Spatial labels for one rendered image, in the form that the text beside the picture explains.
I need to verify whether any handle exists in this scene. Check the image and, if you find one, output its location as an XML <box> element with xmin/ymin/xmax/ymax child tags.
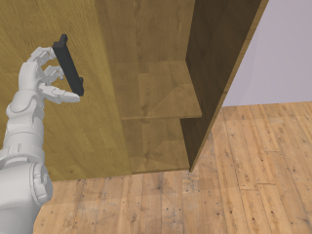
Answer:
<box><xmin>52</xmin><ymin>34</ymin><xmax>85</xmax><ymax>97</ymax></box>

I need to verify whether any left robot hand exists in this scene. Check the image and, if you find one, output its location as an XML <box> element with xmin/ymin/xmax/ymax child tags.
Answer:
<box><xmin>19</xmin><ymin>47</ymin><xmax>81</xmax><ymax>104</ymax></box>

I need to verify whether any wardrobe door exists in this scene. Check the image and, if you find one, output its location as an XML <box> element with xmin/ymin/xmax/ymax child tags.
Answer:
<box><xmin>0</xmin><ymin>0</ymin><xmax>133</xmax><ymax>181</ymax></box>

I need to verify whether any left robot upper arm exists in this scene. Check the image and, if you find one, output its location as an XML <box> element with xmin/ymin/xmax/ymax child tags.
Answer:
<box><xmin>0</xmin><ymin>162</ymin><xmax>54</xmax><ymax>234</ymax></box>

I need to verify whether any robot left forearm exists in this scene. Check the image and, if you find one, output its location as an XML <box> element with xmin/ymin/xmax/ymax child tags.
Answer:
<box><xmin>0</xmin><ymin>90</ymin><xmax>45</xmax><ymax>171</ymax></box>

